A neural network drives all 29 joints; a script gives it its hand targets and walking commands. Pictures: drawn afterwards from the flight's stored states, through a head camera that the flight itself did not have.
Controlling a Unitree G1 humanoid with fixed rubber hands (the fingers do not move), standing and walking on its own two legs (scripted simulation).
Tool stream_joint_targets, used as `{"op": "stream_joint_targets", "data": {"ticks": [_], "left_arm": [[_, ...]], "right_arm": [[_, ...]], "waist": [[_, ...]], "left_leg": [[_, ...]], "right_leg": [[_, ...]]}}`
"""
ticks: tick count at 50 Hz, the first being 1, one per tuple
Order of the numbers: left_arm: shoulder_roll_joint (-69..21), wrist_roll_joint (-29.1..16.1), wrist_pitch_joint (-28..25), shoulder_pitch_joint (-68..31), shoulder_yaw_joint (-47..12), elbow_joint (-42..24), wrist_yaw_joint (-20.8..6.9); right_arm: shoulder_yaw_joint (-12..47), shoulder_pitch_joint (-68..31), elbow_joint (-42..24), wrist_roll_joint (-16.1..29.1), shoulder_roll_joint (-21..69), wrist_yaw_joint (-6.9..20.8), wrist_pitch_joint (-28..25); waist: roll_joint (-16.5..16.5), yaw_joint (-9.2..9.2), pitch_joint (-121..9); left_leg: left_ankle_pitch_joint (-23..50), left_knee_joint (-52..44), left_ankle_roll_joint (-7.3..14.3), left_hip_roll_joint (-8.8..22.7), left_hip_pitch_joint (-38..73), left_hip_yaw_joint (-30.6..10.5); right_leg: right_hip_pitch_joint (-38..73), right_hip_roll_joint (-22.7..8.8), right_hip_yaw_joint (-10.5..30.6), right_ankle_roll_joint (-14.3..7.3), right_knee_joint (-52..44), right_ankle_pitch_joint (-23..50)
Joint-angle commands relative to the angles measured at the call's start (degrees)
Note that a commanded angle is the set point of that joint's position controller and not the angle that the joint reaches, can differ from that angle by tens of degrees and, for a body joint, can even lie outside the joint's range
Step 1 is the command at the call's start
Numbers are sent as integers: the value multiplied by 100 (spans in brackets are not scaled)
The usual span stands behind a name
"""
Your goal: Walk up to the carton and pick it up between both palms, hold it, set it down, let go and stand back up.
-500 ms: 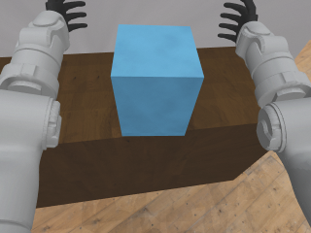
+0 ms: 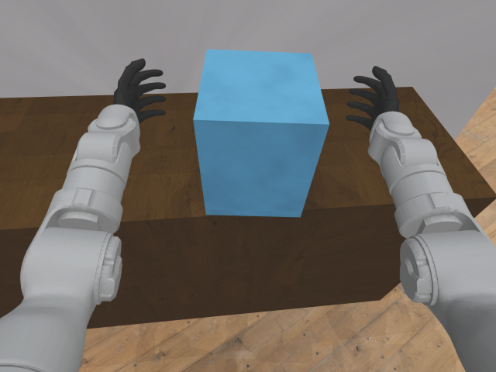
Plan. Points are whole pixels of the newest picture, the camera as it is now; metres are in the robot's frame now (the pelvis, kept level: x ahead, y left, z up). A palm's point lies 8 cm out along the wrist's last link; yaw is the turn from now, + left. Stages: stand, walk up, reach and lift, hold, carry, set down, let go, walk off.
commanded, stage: set down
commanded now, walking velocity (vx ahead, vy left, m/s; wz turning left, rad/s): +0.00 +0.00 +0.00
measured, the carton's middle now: (256, 137) +0.52 -0.06 +0.06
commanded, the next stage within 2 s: none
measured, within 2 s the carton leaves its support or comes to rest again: neither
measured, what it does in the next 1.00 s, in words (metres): stands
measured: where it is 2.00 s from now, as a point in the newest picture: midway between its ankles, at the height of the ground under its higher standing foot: outside the picture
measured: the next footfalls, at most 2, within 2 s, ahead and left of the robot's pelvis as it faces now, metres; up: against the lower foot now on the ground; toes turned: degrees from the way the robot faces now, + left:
none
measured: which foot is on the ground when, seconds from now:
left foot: down 0.00-1.00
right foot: down 0.00-1.00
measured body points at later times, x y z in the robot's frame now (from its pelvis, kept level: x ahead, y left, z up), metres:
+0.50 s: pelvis +0.00 +0.00 +0.00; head +0.00 +0.02 +0.45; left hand +0.44 +0.16 +0.12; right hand +0.39 -0.23 +0.12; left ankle +0.01 +0.12 -0.75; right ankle +0.02 -0.11 -0.75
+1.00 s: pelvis +0.02 +0.00 +0.00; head +0.03 +0.02 +0.45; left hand +0.36 +0.19 +0.07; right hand +0.32 -0.23 +0.08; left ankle +0.01 +0.12 -0.75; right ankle +0.02 -0.11 -0.75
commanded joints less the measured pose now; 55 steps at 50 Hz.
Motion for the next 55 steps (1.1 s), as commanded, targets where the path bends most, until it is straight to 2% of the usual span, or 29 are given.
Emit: {"op": "stream_joint_targets", "data": {"ticks": [1,9,17,29,43,49,55], "left_arm": [[750,27,-291,-2254,141,-524,-51],[653,93,-634,-1914,93,-596,-90],[521,273,-813,-1261,250,-1167,-140],[193,608,-594,432,537,-2615,-315],[27,508,-287,2642,410,-4635,-388],[43,375,-425,3498,310,-5050,-403],[81,232,-812,4252,200,-5152,-396]], "right_arm": [[-47,-2209,-629,3,-757,-62,-194],[-192,-1741,-848,-163,-558,-95,-441],[-352,-1031,-1455,-355,-335,-142,-690],[-291,701,-2767,-257,-6,-266,-857],[-70,2977,-4546,23,-30,-206,-822],[18,3819,-5025,75,-23,-131,-893],[76,4567,-5277,33,16,-58,-1069]], "waist": [[184,-39,-2628],[318,-28,-2196],[266,89,-2268],[131,313,-1507],[202,517,-861],[199,608,-578],[190,693,-303]], "left_leg": [[599,-38,18,-191,1162,6],[222,-93,-32,-186,1316,70],[355,-83,27,-211,1391,144],[552,-215,70,-191,1623,200],[1000,-230,-46,-24,1838,152],[937,-259,-70,43,1804,125],[815,-284,-75,112,1785,95]], "right_leg": [[1401,32,-56,74,257,992],[1166,40,-167,21,236,287],[1456,68,-128,-6,303,467],[2090,89,24,-22,188,745],[2400,71,209,-58,91,1073],[2382,0,284,-72,32,975],[2272,-75,344,-98,-50,743]]}}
